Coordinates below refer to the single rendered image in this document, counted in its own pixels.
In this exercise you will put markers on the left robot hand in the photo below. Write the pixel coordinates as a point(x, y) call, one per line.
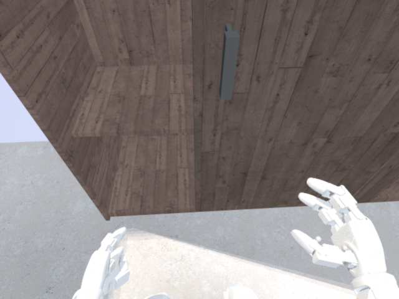
point(99, 270)

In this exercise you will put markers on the robot right forearm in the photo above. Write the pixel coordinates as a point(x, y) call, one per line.
point(375, 286)

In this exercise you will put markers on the right robot shin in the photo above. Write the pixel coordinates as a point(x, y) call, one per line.
point(236, 284)

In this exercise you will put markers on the robot left forearm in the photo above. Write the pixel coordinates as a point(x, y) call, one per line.
point(89, 293)

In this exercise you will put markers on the robot right thigh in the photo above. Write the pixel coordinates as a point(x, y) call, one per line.
point(239, 292)

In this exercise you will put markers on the handle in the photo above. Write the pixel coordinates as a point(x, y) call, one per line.
point(228, 66)

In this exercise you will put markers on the right robot hand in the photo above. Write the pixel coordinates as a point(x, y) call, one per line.
point(365, 253)

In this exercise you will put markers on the wardrobe door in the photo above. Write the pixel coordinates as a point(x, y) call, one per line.
point(392, 188)
point(315, 95)

